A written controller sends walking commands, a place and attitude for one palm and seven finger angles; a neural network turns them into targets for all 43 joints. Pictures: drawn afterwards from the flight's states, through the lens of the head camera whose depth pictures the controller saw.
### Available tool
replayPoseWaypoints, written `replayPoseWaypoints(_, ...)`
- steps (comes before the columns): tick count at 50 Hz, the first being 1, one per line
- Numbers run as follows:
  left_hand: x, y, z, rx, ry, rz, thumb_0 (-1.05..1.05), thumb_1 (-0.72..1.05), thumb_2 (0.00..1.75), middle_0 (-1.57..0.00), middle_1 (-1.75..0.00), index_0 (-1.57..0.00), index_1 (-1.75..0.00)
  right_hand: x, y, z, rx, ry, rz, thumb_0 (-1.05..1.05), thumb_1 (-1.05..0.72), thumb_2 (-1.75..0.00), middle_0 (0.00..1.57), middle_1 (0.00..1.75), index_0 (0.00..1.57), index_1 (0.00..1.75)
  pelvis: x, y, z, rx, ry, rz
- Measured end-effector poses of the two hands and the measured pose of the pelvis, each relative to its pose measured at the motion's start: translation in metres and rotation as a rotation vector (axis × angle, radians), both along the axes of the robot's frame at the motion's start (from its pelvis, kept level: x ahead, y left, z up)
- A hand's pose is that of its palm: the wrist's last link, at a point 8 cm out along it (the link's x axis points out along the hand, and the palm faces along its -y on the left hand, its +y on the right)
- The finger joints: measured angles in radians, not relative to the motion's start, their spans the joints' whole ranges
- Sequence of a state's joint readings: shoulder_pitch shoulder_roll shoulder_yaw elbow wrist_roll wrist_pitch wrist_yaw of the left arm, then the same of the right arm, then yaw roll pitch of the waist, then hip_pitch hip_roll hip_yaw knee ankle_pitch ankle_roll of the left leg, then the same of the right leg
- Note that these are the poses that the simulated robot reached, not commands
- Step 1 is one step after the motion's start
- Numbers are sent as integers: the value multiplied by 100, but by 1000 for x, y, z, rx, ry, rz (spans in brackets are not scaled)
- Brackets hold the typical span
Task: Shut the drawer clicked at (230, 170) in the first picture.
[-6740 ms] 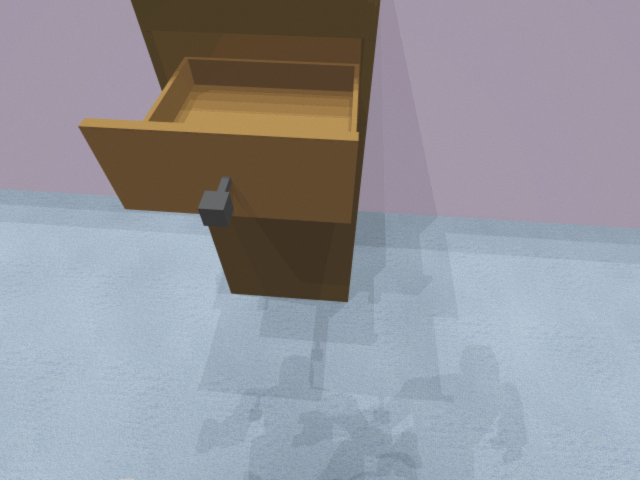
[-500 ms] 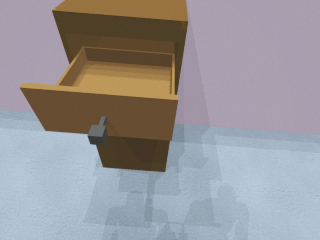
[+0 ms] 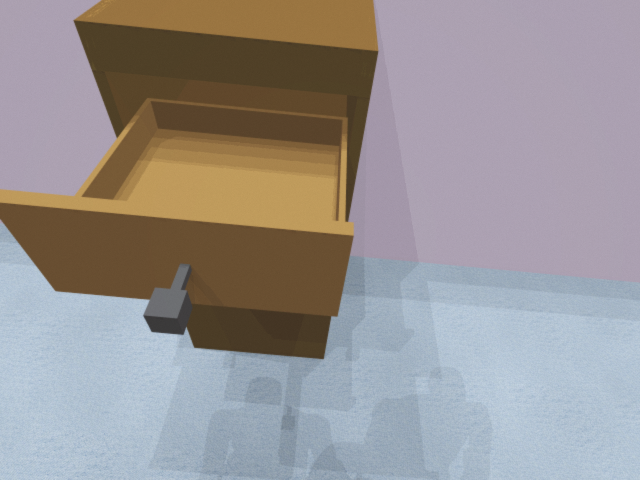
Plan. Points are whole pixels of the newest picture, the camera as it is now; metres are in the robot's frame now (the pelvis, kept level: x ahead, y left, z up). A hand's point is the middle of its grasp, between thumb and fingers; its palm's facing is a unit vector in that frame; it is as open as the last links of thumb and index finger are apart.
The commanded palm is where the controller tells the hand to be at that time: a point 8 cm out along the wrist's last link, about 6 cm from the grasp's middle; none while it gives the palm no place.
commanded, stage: come to a stop and stand still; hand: left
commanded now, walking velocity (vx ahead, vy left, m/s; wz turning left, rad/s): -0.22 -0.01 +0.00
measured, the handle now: (175, 296) +0.29 +0.20 +0.09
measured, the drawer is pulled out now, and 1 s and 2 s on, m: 0.30 0.30 0.30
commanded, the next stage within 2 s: look again from close up in 1.26 s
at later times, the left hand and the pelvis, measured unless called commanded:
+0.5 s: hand out of the picture +0.03 +0.19 -0.16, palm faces +0.01 -0.95 -0.31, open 7.4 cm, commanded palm none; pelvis -0.06 -0.02 -0.01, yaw +0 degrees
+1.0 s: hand out of the picture -0.09 +0.19 -0.17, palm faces +0.00 -0.98 -0.19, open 7.4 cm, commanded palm none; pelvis -0.07 +0.01 +0.01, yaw +0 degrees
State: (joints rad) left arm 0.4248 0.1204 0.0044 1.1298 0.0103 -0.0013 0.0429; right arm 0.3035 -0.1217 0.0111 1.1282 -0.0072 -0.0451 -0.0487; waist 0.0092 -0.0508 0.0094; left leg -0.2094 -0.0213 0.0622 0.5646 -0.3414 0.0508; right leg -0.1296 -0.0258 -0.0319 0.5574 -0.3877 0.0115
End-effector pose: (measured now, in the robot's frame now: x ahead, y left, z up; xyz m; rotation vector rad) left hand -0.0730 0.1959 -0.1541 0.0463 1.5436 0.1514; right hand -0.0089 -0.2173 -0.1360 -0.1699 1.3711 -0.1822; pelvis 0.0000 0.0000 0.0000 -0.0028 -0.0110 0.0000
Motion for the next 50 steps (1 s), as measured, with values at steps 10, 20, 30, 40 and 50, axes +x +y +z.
replayPoseWaypoints(10,68,23,20,96,-163,-46,2,93,90,-20,-30,-20,-30,21,-13,7,-7,-52,-14,1,-93,-90,20,30,20,30,-9,-3,11,5,9,-3)
replayPoseWaypoints(20,92,41,35,214,-336,-139,1,92,90,-20,-30,-20,-30,20,-38,-6,29,-158,7,1,-91,-90,20,30,20,30,-44,-22,-1,8,9,-4)
replayPoseWaypoints(30,81,33,26,154,-382,-148,1,91,90,-20,-30,-20,-30,6,-45,5,-15,-198,29,1,-91,-90,20,30,20,30,-66,-16,-3,-6,-27,1)
replayPoseWaypoints(40,33,32,15,86,-257,-123,1,91,90,-20,-30,-20,-30,-34,-20,6,3,-82,29,1,-91,-90,20,30,20,30,-75,-3,4,-11,-4,-1)
replayPoseWaypoints(50,-17,39,13,72,-101,-86,1,91,90,-20,-30,-20,-30,-59,2,2,26,11,0,1,-92,-90,20,30,20,30,-73,9,6,-10,-1,-3)
